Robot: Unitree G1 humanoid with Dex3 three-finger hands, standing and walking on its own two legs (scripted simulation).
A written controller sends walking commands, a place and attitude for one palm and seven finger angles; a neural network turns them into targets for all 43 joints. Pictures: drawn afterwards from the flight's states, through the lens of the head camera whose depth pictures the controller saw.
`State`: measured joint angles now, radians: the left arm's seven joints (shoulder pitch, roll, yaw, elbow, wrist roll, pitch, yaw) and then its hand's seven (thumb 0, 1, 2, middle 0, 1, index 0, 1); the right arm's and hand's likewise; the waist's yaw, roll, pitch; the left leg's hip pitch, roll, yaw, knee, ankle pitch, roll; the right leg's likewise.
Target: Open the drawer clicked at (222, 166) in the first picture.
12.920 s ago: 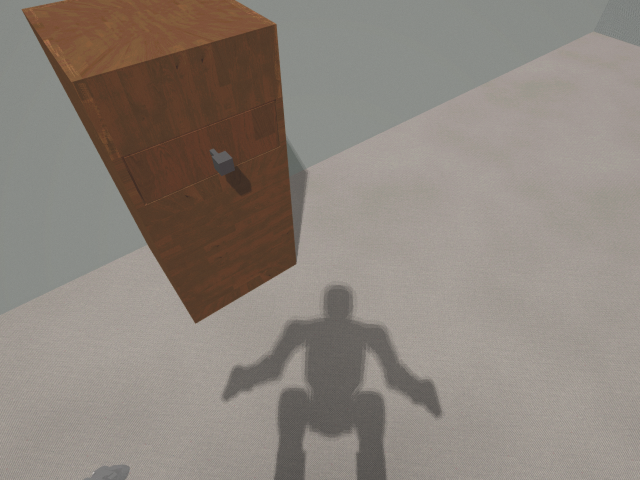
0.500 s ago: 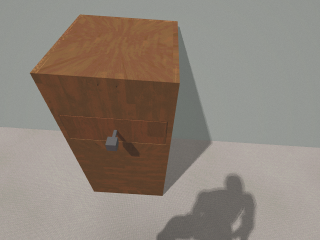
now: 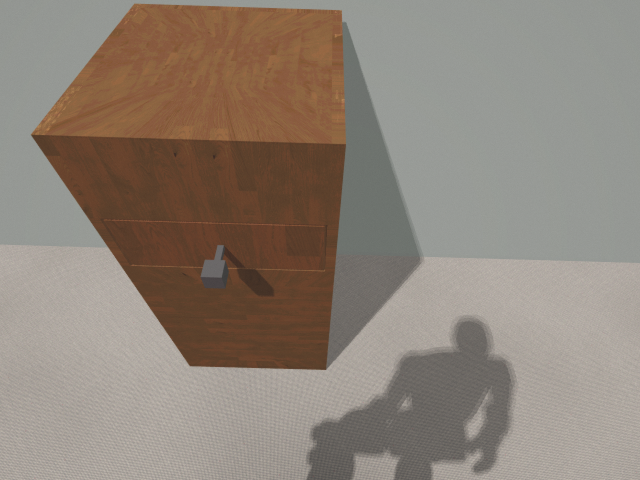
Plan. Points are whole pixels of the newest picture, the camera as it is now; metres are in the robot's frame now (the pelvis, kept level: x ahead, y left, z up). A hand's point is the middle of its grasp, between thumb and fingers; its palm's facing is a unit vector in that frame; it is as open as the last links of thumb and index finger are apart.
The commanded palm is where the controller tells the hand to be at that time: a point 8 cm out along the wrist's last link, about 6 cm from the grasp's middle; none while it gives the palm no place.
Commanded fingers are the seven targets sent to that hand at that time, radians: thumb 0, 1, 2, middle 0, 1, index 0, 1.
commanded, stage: come to a stop and stand still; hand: left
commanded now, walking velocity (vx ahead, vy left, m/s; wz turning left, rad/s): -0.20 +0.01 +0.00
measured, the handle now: (217, 265) +0.47 +0.22 -0.12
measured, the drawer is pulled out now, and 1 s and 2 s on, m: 0.00 0.00 0.00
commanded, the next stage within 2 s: look again from close up in 1.12 s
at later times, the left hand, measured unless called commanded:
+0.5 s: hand out of the picture -0.01 +0.16 -0.18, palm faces +0.06 -0.99 -0.16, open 7.3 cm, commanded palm none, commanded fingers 0.00 0.90 0.90 -0.20 -0.30 -0.20 -0.30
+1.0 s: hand out of the picture +0.01 +0.13 -0.17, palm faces +0.07 -0.99 -0.14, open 7.3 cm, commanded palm none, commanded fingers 0.00 0.90 0.90 -0.20 -0.30 -0.20 -0.30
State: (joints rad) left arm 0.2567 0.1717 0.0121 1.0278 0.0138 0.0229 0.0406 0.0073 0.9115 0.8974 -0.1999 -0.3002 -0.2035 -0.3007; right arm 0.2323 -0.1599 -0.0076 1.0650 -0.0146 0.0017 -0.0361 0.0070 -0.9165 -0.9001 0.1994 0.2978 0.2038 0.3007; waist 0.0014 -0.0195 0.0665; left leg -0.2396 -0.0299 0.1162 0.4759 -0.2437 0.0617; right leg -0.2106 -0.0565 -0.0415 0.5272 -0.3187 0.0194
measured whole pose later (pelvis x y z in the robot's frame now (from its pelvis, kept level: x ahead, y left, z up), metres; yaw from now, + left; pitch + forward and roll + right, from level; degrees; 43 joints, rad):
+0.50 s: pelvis +0.00 -0.01 +0.00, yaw +2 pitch +1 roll +0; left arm 0.33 0.16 0.00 1.06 0.02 0.01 0.02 0.01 0.92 0.90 -0.20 -0.30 -0.20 -0.30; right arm 0.38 -0.14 0.01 1.11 -0.02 0.00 -0.02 0.00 -0.91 -0.90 0.20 0.30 0.20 0.30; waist 0.00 -0.04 -0.01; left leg -0.26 -0.02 0.08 0.48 -0.24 0.05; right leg -0.20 -0.05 -0.08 0.50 -0.31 0.00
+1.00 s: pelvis +0.04 -0.02 +0.00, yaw +2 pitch +0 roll +1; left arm 0.34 0.10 -0.01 1.12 0.02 -0.02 0.04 0.01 0.91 0.90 -0.20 -0.30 -0.20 -0.30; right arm 0.29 -0.14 0.02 1.15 -0.01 -0.03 -0.05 0.02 -0.93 -0.90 0.20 0.30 0.20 0.30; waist 0.01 -0.02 0.00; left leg -0.16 -0.01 0.08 0.43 -0.28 0.03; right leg -0.09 -0.03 -0.08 0.43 -0.34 0.00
